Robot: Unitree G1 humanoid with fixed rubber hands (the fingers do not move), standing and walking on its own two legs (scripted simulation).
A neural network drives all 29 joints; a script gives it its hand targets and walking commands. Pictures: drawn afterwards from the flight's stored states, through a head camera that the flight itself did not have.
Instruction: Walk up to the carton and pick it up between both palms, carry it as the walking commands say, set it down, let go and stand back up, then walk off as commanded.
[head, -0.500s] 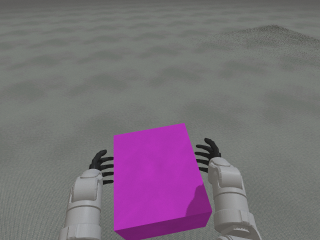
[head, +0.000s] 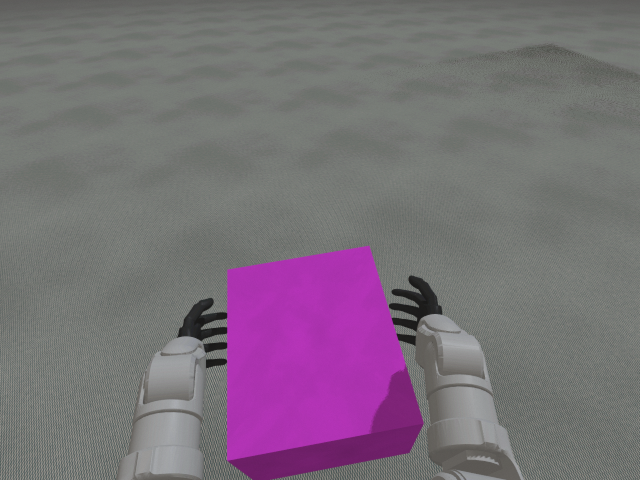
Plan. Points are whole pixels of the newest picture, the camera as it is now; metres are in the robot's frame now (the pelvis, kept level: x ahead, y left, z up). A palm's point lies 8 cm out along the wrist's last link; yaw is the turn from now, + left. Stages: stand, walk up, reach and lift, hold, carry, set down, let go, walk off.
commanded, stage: hold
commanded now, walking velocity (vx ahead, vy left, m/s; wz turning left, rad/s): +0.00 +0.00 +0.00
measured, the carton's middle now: (315, 358) +0.32 +0.00 -0.03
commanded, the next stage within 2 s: carry in 0.68 s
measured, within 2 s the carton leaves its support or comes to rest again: neither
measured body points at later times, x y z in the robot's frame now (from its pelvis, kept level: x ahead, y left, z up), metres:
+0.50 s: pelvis +0.00 +0.00 +0.00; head -0.06 -0.01 +0.45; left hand +0.30 +0.16 +0.04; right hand +0.31 -0.16 +0.05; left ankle +0.01 +0.13 -0.74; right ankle +0.05 -0.12 -0.74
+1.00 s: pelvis -0.02 -0.01 -0.02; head -0.05 -0.03 +0.42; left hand +0.31 +0.10 +0.06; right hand +0.27 -0.21 +0.06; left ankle +0.02 +0.13 -0.74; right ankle -0.04 -0.08 -0.72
